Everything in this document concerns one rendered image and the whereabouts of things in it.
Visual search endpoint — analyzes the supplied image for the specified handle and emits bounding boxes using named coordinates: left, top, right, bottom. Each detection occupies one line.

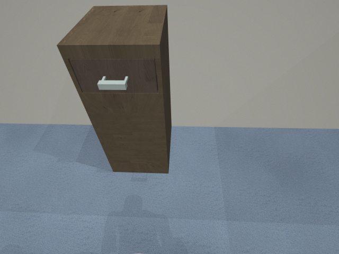
left=97, top=76, right=128, bottom=90

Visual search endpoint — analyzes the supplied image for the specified drawer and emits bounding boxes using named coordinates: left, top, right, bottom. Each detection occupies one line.
left=69, top=59, right=158, bottom=93

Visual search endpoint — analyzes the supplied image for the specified cabinet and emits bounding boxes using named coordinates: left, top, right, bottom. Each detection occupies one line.
left=57, top=5, right=172, bottom=174

